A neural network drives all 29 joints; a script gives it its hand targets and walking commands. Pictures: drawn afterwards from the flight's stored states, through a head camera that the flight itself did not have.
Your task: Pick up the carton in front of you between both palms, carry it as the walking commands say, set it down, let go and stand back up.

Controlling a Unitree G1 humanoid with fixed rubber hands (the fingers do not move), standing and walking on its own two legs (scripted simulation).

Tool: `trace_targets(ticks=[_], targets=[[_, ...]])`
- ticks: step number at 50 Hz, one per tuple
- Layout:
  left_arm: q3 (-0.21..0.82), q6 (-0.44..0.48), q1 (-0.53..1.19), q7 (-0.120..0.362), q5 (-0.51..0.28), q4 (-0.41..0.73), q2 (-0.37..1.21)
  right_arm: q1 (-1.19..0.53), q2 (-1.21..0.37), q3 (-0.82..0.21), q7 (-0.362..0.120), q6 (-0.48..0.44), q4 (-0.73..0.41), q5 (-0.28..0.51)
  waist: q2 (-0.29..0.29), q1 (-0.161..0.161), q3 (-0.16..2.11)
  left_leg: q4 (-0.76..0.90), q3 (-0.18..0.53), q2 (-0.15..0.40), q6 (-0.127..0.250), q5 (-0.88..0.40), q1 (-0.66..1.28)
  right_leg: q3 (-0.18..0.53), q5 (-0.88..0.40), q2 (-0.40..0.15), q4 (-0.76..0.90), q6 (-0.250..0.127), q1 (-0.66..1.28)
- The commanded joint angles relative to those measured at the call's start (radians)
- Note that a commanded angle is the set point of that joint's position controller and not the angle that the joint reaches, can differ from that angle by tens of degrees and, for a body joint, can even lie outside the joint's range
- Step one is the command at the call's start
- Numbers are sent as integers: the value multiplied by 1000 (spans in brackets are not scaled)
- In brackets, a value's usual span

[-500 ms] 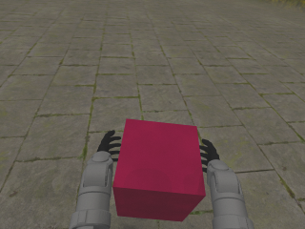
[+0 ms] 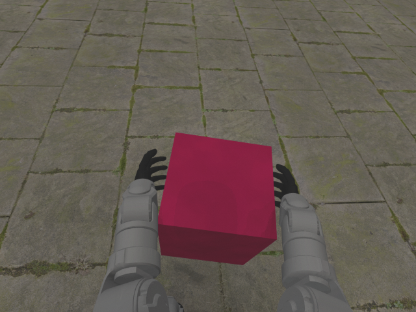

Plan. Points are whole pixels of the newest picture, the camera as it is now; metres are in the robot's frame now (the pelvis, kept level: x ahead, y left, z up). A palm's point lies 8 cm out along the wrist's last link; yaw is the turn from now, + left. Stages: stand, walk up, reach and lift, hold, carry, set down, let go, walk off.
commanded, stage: set down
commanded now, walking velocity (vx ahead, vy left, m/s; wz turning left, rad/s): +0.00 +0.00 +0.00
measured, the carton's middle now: (212, 204) +0.35 +0.02 -0.07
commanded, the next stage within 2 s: none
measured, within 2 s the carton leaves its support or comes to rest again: neither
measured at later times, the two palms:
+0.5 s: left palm (147, 210) +0.37 +0.19 -0.18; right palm (253, 207) +0.41 -0.11 -0.18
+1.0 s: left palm (148, 224) +0.39 +0.21 -0.33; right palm (236, 214) +0.46 -0.08 -0.33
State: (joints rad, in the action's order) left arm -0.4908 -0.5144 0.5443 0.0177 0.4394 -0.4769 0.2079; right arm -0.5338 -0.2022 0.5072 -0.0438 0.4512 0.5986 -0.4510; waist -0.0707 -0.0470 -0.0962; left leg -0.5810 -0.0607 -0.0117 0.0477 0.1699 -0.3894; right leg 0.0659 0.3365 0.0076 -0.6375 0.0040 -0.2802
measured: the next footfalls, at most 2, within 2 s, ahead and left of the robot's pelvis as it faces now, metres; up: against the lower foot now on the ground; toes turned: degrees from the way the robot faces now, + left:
none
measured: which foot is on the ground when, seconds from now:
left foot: down 0.00-1.00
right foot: down 0.00-1.00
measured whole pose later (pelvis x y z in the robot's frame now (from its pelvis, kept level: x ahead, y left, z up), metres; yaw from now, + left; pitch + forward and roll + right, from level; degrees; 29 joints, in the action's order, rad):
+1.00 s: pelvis -0.05 -0.03 -0.24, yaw -2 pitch +47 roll -2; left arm -0.56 -0.31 0.94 -0.05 0.23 -0.49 0.07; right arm -1.09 0.03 0.33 0.06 0.28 0.80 -0.19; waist -0.09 -0.12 0.14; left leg -1.59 0.01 0.04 0.01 0.35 -2.05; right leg -0.01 0.60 0.08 -1.71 0.00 -1.93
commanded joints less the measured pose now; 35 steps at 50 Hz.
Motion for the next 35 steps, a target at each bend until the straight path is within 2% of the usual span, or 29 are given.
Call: trace_targets(ticks=[1, 2, 3, 4, 5, 6, 7, 9, 10, 11, 12, 13, 14, 15, 16, 17, 18, 21, 22, 23, 24, 25, 26, 27, 30, 31, 32, 34, 35], targets=[[292, 106, 395, 154, -113, -123, 634, -547, -600, -314, -160, -114, 32, 123, 86, -4, 275, -28, 127, -64, -24, -2, 230, 13, 34, 107, 61, -53, -399], [303, 140, 406, 145, -100, -103, 593, -530, -604, -319, -157, -149, 25, 112, 59, -14, 315, -53, 119, -66, -25, -30, 223, 8, 36, 116, 46, -48, -440], [292, 160, 399, 146, -102, -113, 584, -501, -591, -307, -151, -166, 36, 110, 45, 30, 353, -95, 124, -68, -25, -43, 227, -3, 29, 128, 14, -40, -506], [357, 189, 438, 150, -134, -123, 616, -529, -626, -359, -149, -198, 66, 127, 26, -8, 411, -125, 127, -70, -27, -35, 206, -8, 45, 124, -16, -41, -499], [359, 212, 382, 151, -127, -125, 637, -517, -645, -406, -147, -222, 38, 157, 72, -10, 463, -163, 106, -87, -35, -71, 167, 2, 26, 126, -43, -35, -572], [363, 241, 397, 157, -125, -126, 645, -507, -623, -393, -143, -234, 74, 146, 39, -44, 464, -179, 106, -73, -34, -106, 101, -14, 9, 138, -65, -31, -609], [447, 268, 426, 158, -147, -88, 682, -458, -690, -435, -151, -269, 109, 169, 64, -14, 517, -204, 115, -84, -30, -221, 117, 6, -49, 147, -82, -28, -656], [476, 310, 406, 166, -169, -113, 681, -545, -670, -533, -143, -324, 71, 225, 63, -65, 666, -310, 144, -82, -24, -369, 167, 10, -67, 144, -150, -19, -806], [509, 346, 507, 166, -194, -39, 690, -546, -691, -570, -136, -339, 80, 228, 25, -53, 726, -353, 130, -91, -33, -411, 63, 10, -164, 157, -185, -12, -768], [604, 345, 525, 165, -231, -35, 725, -583, -734, -585, -132, -360, 11, 278, 74, -29, 955, -393, 137, -81, -32, -437, 186, -3, -158, 157, -241, -5, -760], [621, 346, 449, 169, -238, -61, 777, -598, -761, -676, -125, -367, -65, 300, 45, -39, 1021, -446, 132, -86, -28, -490, 196, -9, -156, 156, -249, 6, -827], [630, 353, 517, 174, -258, -35, 753, -615, -742, -702, -113, -373, -59, 319, 76, -47, 1046, -480, 135, -87, -29, -557, 134, 17, -225, 153, -265, -3, -870], [651, 350, 537, 172, -268, -6, 745, -654, -748, -723, -106, -364, -44, 323, 31, -50, 1118, -494, 147, -84, -26, -549, 191, -19, -142, 172, -299, 11, -941], [701, 352, 625, 170, -278, 81, 702, -684, -722, -753, -102, -360, -85, 332, 57, -44, 1187, -534, 106, -97, -40, -503, 116, 2, -160, 166, -323, 1, -911], [694, 345, 582, 174, -291, 65, 748, -667, -764, -780, -101, -349, -91, 352, 32, -66, 1210, -537, 108, -97, -38, -488, 57, 17, -234, 166, -341, 7, -866], [712, 328, 557, 177, -281, 63, 752, -764, -753, -790, -99, -340, -143, 374, 54, -101, 1261, -536, 95, -103, -47, -467, 8, -8, -203, 180, -390, 12, -888], [662, 310, 549, 183, -293, 6, 755, -748, -768, -771, -102, -322, -97, 364, 15, -113, 1216, -543, 81, -101, -50, -355, -111, 5, -170, 164, -375, 4, -837], [634, 276, 551, 190, -270, -12, 750, -702, -826, -722, -115, -263, 8, 336, -7, -88, 1126, -571, 61, -114, -37, -205, -241, -22, -62, 187, -419, 20, -952], [608, 267, 591, 200, -280, -29, 757, -702, -813, -705, -128, -257, 26, 335, 6, -114, 1050, -580, 56, -109, -43, -232, -325, 2, -76, 169, -410, 8, -1004], [564, 255, 591, 211, -262, -94, 782, -770, -794, -675, -128, -255, 24, 323, 3, -84, 1000, -591, 71, -110, -37, -164, -407, -23, -36, 171, -438, 12, -1032], [547, 237, 563, 211, -224, -103, 731, -723, -818, -665, -133, -235, 63, 311, 1, -137, 1013, -587, 54, -119, -32, -168, -355, -30, -8, 192, -458, 18, -1124], [553, 231, 636, 221, -250, -72, 767, -726, -776, -634, -136, -232, 68, 296, 9, -66, 1013, -637, 59, -105, -41, -182, -428, 2, -36, 167, -435, 4, -1046], [552, 226, 628, 217, -247, -92, 782, -750, -787, -643, -135, -241, 50, 310, 31, -99, 1059, -638, 60, -112, -49, -179, -412, -10, -33, 183, -484, 4, -1103], [529, 223, 677, 214, -240, -117, 760, -796, -758, -595, -140, -244, 64, 299, 44, -68, 1039, -640, 59, -114, -53, -127, -412, -46, 43, 188, -515, 7, -1226], [500, 211, 712, 203, -249, -89, 730, -842, -739, -587, -148, -233, 65, 309, 2, -97, 1058, -671, 80, -106, -56, -78, -440, -42, 68, 191, -579, -3, -1262], [501, 204, 712, 202, -236, -130, 756, -882, -705, -585, -152, -238, 68, 307, 66, -113, 1071, -697, 72, -109, -65, -107, -451, -38, 82, 191, -592, -12, -1312], [472, 208, 759, 199, -233, -123, 744, -921, -694, -573, -146, -229, 124, 294, 15, -88, 1043, -706, 75, -100, -64, -42, -510, -55, 113, 196, -604, -1, -1323], [466, 208, 733, 194, -231, -141, 726, -937, -736, -592, -142, -227, 107, 331, 20, -152, 1109, -743, 36, -112, -69, -75, -549, -38, 83, 200, -631, -1, -1300], [451, 211, 765, 194, -235, -151, 719, -920, -704, -588, -133, -229, 128, 296, -2, -115, 1063, -797, 30, -111, -73, -109, -652, -12, 44, 186, -615, -3, -1299]])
